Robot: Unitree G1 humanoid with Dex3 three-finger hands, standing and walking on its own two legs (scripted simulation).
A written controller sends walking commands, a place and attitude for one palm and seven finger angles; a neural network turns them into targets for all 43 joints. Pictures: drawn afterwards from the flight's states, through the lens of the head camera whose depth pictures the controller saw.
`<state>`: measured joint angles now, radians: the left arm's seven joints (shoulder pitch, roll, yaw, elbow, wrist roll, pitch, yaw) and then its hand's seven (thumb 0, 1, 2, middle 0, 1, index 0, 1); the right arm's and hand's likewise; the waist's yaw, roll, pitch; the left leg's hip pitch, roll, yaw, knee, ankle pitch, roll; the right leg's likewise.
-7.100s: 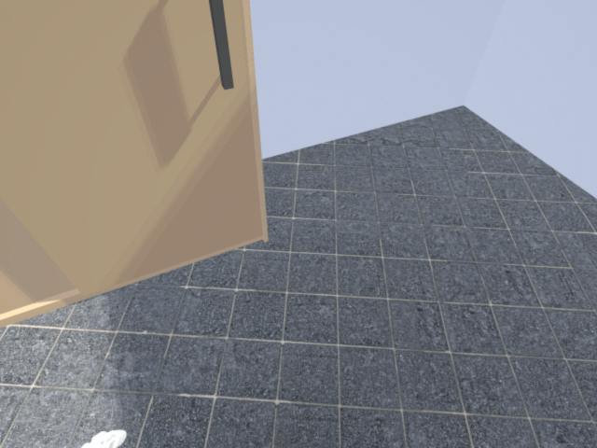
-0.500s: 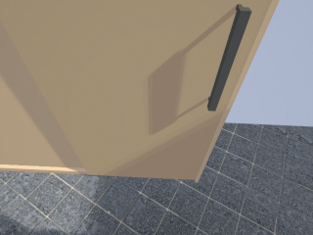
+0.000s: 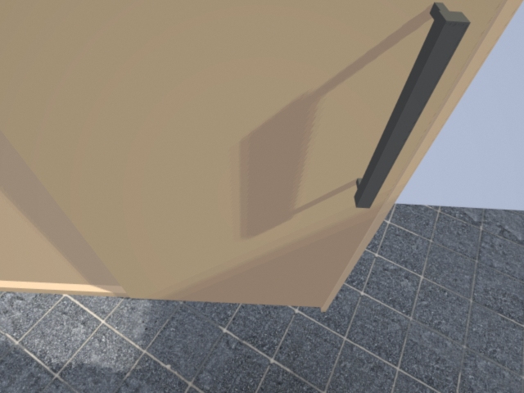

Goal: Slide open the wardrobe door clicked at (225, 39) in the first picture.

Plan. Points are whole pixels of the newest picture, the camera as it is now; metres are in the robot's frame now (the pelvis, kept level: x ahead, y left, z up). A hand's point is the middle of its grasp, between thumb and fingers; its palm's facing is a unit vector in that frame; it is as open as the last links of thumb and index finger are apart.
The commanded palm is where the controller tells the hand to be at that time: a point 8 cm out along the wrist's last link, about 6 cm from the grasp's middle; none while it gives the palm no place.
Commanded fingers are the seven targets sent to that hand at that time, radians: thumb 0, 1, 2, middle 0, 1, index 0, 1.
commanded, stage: come to a stop and stand still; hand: right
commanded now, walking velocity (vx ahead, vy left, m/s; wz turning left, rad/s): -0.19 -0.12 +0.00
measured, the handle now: (392, 126) +0.47 -0.16 +0.17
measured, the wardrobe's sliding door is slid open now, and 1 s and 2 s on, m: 0.00 0.00 0.00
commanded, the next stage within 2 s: look again from close up in 1.90 s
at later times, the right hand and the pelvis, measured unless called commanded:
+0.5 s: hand out of the picture +0.04 -0.18 -0.16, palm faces +0.03 +0.97 -0.25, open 7.4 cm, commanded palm none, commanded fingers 0.00 -0.90 -0.90 0.20 0.30 0.20 0.30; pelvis +0.00 +0.01 +0.00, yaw +1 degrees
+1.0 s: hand out of the picture -0.04 -0.15 -0.16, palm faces +0.04 +0.99 -0.15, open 7.4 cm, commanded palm none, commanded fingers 0.00 -0.90 -0.90 0.20 0.30 0.20 0.30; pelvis -0.04 +0.02 +0.02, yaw +1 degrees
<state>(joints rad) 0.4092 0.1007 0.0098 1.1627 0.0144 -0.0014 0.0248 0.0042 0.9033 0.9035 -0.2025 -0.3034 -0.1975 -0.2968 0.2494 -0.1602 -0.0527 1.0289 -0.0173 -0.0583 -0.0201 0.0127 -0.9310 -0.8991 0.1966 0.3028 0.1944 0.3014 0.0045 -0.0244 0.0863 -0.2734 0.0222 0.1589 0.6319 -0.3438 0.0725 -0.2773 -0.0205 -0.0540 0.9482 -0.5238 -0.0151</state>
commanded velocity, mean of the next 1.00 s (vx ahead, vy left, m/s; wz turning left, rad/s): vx -0.05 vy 0.01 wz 0.00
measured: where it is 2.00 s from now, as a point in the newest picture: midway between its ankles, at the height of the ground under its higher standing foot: outside the picture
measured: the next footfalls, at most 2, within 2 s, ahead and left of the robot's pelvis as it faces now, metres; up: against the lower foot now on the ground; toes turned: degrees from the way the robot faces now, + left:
right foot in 0.18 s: +0.11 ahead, -0.13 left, +0.00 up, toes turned -5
right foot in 0.68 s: +0.02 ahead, -0.11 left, +0.00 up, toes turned -1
